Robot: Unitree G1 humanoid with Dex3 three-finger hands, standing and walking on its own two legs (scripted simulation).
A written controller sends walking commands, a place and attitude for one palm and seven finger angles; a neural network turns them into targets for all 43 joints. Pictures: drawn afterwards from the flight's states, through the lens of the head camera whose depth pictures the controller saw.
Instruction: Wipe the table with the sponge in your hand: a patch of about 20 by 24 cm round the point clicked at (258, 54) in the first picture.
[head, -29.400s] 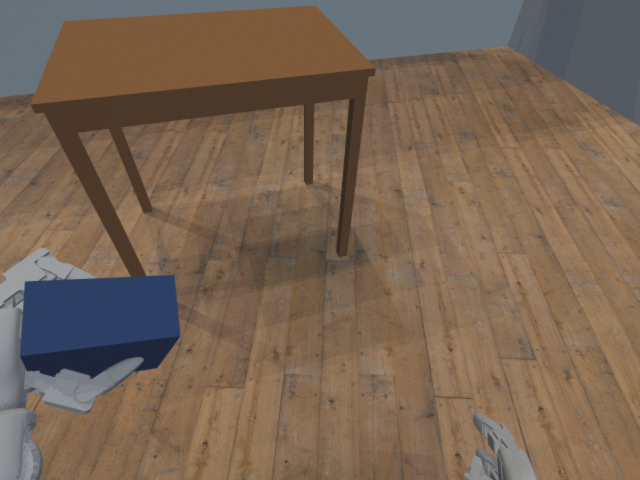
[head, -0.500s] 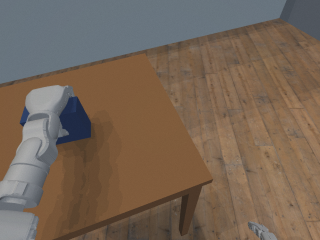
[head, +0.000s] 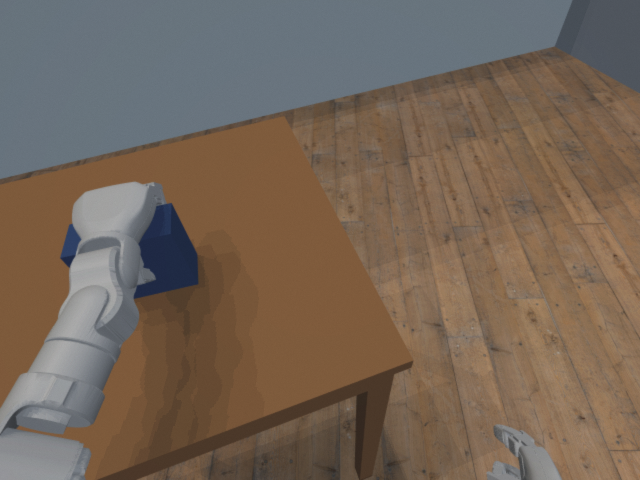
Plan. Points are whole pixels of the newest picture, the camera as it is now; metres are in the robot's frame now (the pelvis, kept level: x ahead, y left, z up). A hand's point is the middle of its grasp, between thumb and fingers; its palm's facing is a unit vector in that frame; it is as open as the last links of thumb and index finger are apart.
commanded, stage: wipe back along the middle lane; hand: left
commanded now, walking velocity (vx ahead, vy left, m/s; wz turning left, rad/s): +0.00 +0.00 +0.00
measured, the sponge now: (142, 263) +0.37 +0.28 +0.06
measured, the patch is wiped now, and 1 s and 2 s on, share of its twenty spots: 0.50 0.60 0.80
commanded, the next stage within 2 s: slide across to the third lane in 1.44 s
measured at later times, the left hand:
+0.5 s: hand (144, 265) +0.34 +0.25 +0.10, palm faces +0.04 -0.03 -1.00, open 9.7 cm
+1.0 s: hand (144, 297) +0.29 +0.23 +0.10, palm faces +0.12 -0.08 -0.99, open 9.7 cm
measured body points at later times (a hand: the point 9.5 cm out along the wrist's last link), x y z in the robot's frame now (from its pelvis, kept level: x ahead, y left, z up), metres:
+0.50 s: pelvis -0.01 -0.01 +0.00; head -0.01 -0.05 +0.45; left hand +0.33 +0.25 +0.16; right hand +0.19 -0.24 -0.11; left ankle -0.05 +0.10 -0.74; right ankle -0.02 -0.12 -0.74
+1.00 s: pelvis -0.01 +0.00 +0.00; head -0.01 -0.05 +0.44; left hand +0.28 +0.23 +0.16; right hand +0.21 -0.23 -0.10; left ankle -0.05 +0.10 -0.74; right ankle -0.02 -0.12 -0.74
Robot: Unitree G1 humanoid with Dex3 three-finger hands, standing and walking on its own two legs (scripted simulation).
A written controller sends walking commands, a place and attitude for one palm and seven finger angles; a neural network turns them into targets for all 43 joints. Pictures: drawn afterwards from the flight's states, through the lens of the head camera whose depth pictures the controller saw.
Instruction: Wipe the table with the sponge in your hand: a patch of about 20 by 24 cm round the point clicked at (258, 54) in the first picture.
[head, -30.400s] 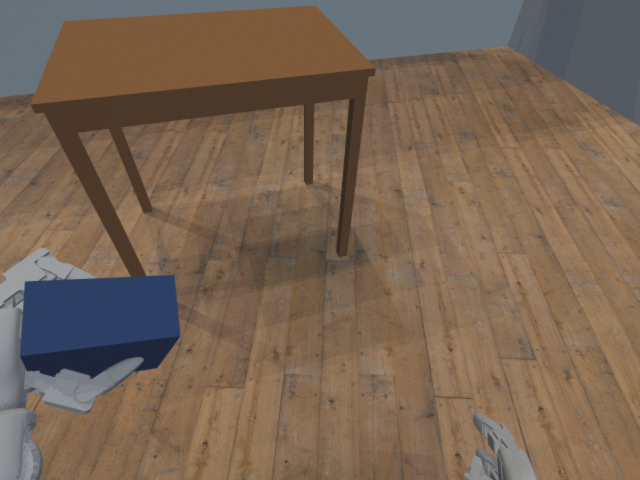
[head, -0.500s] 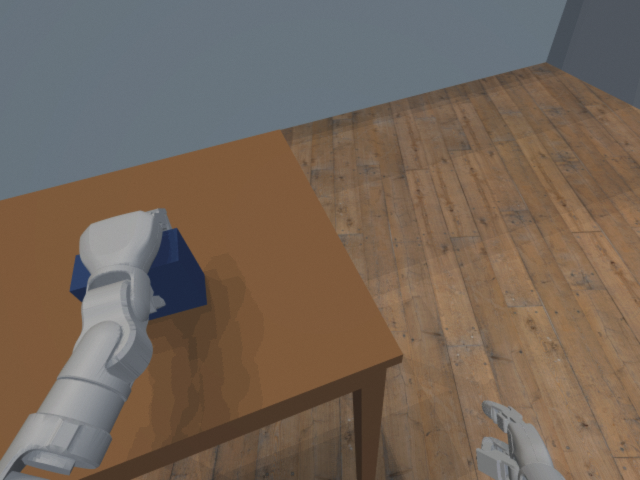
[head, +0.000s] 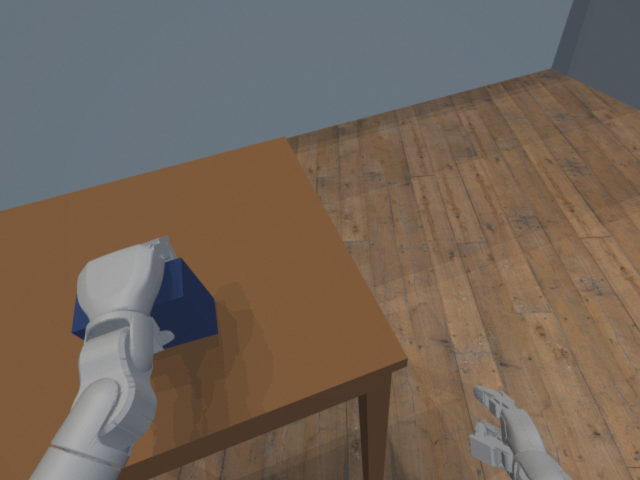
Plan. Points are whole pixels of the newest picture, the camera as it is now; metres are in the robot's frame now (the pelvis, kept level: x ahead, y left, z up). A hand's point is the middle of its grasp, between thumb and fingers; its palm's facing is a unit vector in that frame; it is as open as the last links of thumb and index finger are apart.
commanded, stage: wipe back along the middle lane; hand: left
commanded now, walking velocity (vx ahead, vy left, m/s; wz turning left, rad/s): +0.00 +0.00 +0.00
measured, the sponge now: (158, 319) +0.29 +0.25 +0.07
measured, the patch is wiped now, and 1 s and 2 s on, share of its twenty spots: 0.60 0.80 0.90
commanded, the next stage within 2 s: slide across to the third lane in 0.44 s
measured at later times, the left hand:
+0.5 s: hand (154, 324) +0.25 +0.23 +0.11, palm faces +0.16 -0.14 -0.98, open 9.7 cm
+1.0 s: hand (188, 322) +0.25 +0.18 +0.12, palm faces +0.16 -0.20 -0.97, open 9.6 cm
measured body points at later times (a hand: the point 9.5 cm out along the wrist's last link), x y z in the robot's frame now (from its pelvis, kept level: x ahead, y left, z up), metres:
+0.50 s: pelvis +0.00 +0.00 +0.00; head -0.01 -0.05 +0.45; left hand +0.24 +0.23 +0.16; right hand +0.23 -0.21 -0.09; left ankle -0.05 +0.10 -0.74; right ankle -0.02 -0.11 -0.74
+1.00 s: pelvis -0.01 -0.01 +0.00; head -0.03 -0.06 +0.45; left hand +0.24 +0.19 +0.17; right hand +0.23 -0.21 -0.08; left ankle -0.05 +0.10 -0.74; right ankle -0.02 -0.11 -0.74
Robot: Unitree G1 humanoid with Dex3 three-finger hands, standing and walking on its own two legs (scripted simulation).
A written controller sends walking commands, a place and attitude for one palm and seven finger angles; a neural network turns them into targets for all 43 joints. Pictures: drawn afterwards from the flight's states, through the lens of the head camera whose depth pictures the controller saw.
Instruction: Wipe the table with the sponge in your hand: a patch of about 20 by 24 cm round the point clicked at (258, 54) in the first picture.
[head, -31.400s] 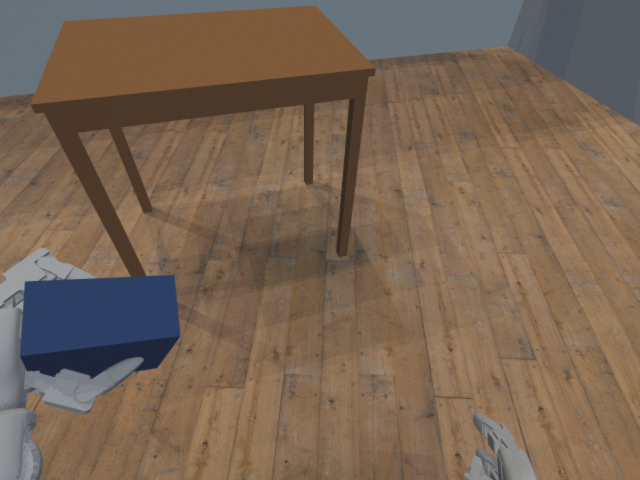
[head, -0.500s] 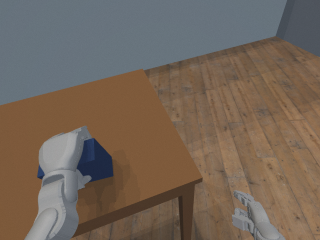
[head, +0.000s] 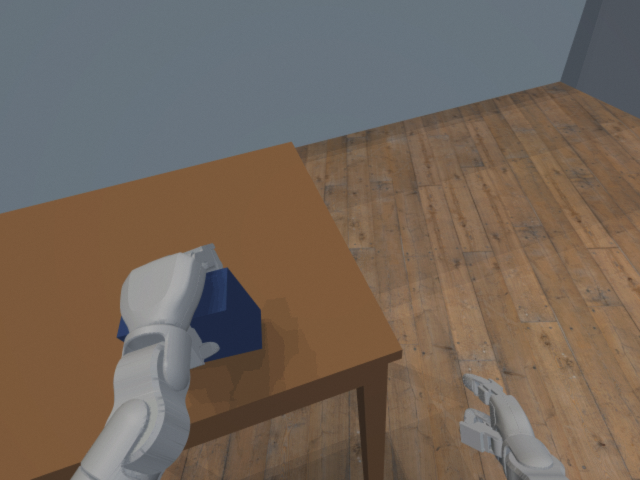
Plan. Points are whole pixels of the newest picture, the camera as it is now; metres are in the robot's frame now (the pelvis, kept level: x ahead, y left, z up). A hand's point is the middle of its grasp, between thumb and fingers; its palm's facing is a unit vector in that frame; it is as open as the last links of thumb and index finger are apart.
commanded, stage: slide across to the third lane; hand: left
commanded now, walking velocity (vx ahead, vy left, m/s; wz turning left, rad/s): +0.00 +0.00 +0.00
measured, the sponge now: (203, 327) +0.27 +0.20 +0.07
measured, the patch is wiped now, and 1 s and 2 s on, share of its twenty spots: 0.80 0.90 1.00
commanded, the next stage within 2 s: wipe forward along the third lane in 0.18 s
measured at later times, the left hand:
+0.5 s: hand (236, 299) +0.29 +0.15 +0.11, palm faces +0.14 -0.22 -0.97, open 9.6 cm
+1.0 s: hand (235, 266) +0.35 +0.17 +0.11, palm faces +0.05 -0.06 -1.00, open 9.6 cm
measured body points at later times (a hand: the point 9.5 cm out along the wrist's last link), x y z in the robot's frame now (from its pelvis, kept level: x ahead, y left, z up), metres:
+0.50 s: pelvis -0.01 -0.02 +0.00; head -0.03 -0.07 +0.45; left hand +0.27 +0.16 +0.17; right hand +0.22 -0.23 -0.09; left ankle -0.04 +0.11 -0.74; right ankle +0.00 -0.10 -0.74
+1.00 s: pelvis -0.01 -0.03 +0.00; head -0.02 -0.09 +0.45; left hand +0.34 +0.17 +0.16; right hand +0.20 -0.26 -0.11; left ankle -0.04 +0.11 -0.74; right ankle +0.00 -0.10 -0.74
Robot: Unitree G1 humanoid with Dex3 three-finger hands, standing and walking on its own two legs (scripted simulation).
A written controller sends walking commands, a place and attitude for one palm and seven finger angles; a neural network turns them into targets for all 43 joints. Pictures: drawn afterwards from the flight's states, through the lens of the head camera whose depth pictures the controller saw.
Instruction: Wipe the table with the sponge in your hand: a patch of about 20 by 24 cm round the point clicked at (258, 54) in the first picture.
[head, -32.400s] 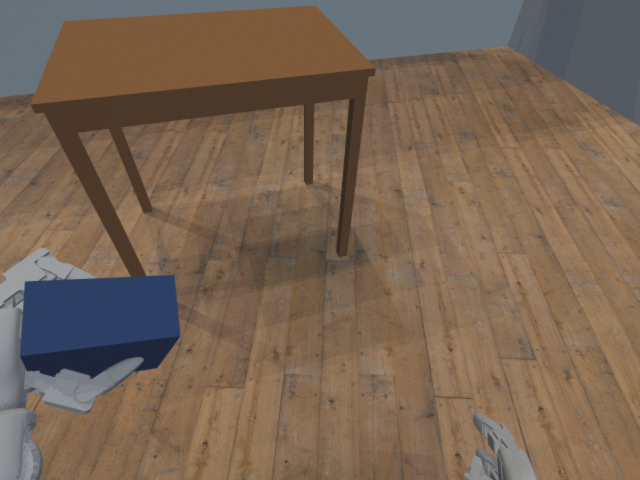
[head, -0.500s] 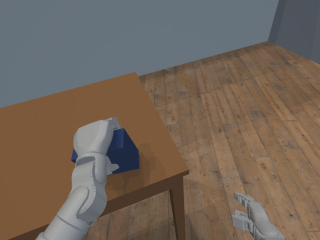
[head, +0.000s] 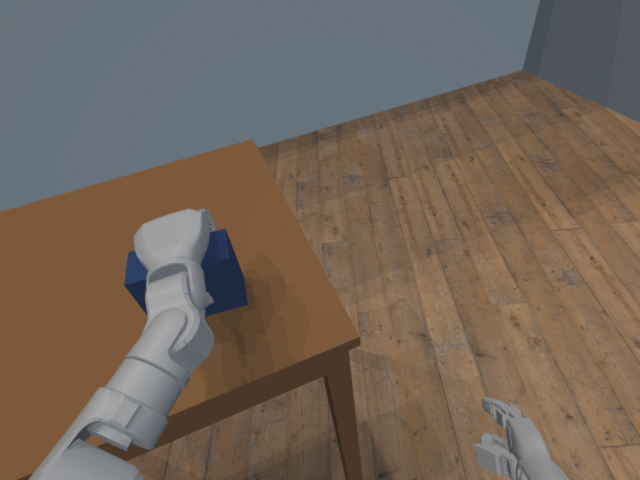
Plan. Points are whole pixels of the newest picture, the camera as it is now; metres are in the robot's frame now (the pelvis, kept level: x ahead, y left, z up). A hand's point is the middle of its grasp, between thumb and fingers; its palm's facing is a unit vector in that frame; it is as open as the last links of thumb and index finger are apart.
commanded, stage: wipe forward along the third lane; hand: left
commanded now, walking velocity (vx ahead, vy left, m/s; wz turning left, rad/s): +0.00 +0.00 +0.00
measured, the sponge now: (195, 288) +0.35 +0.21 +0.07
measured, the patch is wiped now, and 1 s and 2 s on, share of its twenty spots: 0.90 1.00 1.00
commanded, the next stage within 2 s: wipe back along the third lane in 0.90 s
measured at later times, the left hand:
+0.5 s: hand (183, 242) +0.40 +0.23 +0.11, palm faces +0.00 -0.03 -1.00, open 9.6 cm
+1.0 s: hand (178, 221) +0.45 +0.26 +0.11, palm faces -0.04 -0.01 -1.00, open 9.6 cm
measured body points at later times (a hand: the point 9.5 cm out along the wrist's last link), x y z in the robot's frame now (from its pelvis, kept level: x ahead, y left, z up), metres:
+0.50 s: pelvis +0.01 +0.01 +0.00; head +0.01 -0.03 +0.45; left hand +0.40 +0.23 +0.16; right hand +0.18 -0.23 -0.12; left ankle -0.03 +0.14 -0.74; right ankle +0.01 -0.07 -0.74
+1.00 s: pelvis +0.01 +0.03 +0.00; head +0.04 +0.00 +0.45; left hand +0.44 +0.26 +0.16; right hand +0.15 -0.22 -0.13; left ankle -0.03 +0.14 -0.74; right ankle +0.01 -0.07 -0.74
